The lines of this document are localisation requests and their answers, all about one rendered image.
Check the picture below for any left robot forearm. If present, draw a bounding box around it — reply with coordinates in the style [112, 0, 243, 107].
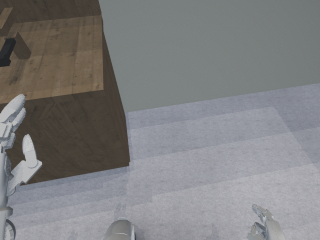
[0, 206, 16, 240]

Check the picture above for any tap lever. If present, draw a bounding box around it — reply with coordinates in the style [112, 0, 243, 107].
[0, 38, 16, 67]

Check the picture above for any left robot thigh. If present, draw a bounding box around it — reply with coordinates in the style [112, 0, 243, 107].
[101, 219, 135, 240]

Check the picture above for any robot right hand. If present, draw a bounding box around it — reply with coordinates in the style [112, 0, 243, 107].
[247, 204, 287, 240]

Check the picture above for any counter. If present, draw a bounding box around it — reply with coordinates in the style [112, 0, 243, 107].
[0, 0, 130, 186]

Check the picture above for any robot left hand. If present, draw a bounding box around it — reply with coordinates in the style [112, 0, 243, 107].
[0, 94, 42, 208]

